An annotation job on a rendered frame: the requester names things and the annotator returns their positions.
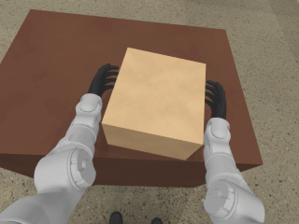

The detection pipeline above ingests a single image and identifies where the carton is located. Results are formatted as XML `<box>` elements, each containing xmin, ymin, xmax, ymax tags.
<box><xmin>101</xmin><ymin>48</ymin><xmax>206</xmax><ymax>161</ymax></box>

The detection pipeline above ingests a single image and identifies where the robot left upper arm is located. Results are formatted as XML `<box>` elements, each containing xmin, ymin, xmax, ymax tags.
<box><xmin>0</xmin><ymin>148</ymin><xmax>96</xmax><ymax>224</ymax></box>

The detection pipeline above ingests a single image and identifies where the robot left forearm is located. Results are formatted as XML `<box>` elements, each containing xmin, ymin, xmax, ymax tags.
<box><xmin>34</xmin><ymin>93</ymin><xmax>103</xmax><ymax>185</ymax></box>

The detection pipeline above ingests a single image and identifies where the right robot hand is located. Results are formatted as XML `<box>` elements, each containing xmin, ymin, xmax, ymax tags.
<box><xmin>205</xmin><ymin>80</ymin><xmax>227</xmax><ymax>119</ymax></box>

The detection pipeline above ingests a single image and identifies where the left robot foot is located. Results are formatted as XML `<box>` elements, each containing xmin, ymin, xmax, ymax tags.
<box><xmin>109</xmin><ymin>211</ymin><xmax>123</xmax><ymax>224</ymax></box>

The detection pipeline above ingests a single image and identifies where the robot right upper arm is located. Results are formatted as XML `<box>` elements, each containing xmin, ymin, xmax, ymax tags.
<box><xmin>203</xmin><ymin>179</ymin><xmax>273</xmax><ymax>224</ymax></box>

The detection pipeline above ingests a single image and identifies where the pedestal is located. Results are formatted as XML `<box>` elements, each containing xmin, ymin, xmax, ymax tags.
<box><xmin>0</xmin><ymin>9</ymin><xmax>263</xmax><ymax>188</ymax></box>

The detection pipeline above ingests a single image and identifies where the robot right forearm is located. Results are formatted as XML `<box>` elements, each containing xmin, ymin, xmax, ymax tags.
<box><xmin>203</xmin><ymin>118</ymin><xmax>255</xmax><ymax>195</ymax></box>

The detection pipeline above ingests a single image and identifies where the left robot hand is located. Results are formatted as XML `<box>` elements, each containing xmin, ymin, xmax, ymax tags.
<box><xmin>87</xmin><ymin>63</ymin><xmax>119</xmax><ymax>98</ymax></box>

